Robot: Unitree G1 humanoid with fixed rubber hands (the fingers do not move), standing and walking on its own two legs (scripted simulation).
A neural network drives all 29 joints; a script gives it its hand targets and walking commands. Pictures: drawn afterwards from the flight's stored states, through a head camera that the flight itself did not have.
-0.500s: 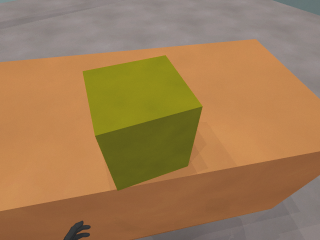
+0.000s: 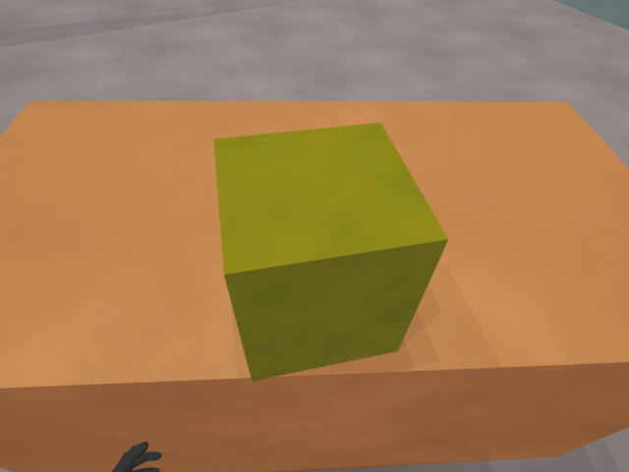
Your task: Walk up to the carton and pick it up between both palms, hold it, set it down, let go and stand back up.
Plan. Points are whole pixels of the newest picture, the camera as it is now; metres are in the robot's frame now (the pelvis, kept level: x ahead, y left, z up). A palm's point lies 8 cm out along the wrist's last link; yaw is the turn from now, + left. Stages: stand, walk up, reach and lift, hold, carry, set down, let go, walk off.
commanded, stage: walk up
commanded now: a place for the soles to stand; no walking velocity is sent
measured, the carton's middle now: (314, 255) +0.37 +0.01 +0.08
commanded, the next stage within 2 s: reach and lift in 1.04 s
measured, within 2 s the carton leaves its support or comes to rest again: neither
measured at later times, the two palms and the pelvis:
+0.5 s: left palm out of the picture +0.04 +0.24 -0.10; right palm out of the picture +0.12 -0.25 -0.10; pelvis +0.00 -0.02 +0.01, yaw +6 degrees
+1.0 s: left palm out of the picture +0.01 +0.24 -0.10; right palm out of the picture +0.09 -0.26 -0.10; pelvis -0.02 -0.02 +0.01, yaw +9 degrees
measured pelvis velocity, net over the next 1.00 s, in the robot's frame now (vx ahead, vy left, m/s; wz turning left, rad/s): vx -0.02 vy -0.02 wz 0.15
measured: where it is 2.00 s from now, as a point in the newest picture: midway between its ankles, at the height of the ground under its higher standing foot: outside the picture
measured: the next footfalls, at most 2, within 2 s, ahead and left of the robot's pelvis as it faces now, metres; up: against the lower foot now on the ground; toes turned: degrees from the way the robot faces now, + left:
none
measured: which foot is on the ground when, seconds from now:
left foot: down 0.00-1.00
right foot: down 0.00-1.00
